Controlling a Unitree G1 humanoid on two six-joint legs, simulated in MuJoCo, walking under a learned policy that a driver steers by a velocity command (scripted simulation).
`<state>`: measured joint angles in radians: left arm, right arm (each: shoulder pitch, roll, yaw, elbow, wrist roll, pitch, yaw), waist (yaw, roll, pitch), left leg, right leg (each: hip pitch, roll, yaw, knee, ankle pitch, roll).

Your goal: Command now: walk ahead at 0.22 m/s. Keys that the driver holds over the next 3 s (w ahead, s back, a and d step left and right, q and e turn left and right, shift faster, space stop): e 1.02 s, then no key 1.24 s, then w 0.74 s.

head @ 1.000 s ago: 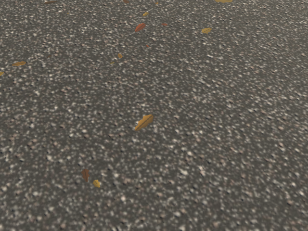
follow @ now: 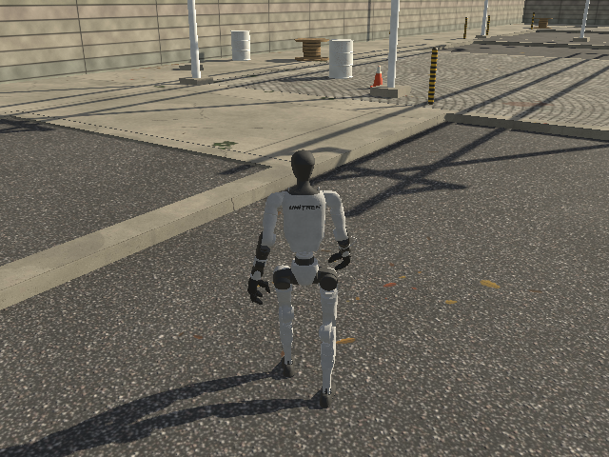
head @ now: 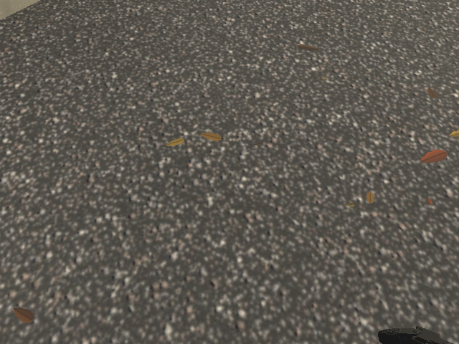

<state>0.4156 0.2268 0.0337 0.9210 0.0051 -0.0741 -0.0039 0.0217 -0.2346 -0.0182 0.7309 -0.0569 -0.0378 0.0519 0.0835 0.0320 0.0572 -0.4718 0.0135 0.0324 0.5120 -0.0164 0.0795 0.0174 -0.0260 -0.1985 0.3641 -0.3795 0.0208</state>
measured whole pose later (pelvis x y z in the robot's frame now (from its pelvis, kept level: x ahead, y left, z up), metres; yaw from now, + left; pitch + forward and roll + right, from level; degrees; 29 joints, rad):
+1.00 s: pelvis +0.06 +0.01 +0.00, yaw -33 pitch +1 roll +0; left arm 0.21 0.30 0.09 0.74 0.01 0.06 -0.01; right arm 0.17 -0.26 -0.04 0.73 -0.02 0.02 -0.04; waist 0.02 -0.05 0.05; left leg -0.26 -0.04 -0.02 0.49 -0.24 0.03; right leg -0.38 0.14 0.18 0.66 -0.36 -0.03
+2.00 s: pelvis +0.03 +0.01 +0.02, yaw -39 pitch -2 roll +0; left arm 0.23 0.23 0.00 1.06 0.01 0.00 0.03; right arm 0.24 -0.22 -0.01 1.07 -0.01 0.01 -0.02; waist -0.01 0.00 0.04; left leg -0.15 0.01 0.00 0.38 -0.20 -0.01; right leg -0.11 0.04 0.04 0.37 -0.22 -0.03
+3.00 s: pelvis +0.26 -0.15 -0.02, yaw -38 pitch +0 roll +0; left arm 0.03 0.20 0.04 0.91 0.03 -0.07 -0.01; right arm 0.48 -0.17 -0.01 1.12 -0.01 -0.08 -0.01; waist -0.04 0.01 0.07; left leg -0.03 -0.03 0.00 0.88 -0.49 0.07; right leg -0.46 0.05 -0.13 0.60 -0.14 -0.13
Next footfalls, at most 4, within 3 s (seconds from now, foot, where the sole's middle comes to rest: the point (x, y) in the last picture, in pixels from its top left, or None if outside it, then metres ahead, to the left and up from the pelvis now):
0.48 right None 0.07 -0.11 -0.77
0.96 left None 0.15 0.08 -0.77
1.34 right None -0.01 -0.08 -0.77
2.96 right None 0.33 -0.28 -0.77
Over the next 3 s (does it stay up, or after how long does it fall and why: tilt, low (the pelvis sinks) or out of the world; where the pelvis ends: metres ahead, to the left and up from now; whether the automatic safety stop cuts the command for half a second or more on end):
stays up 0.26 -0.15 -0.02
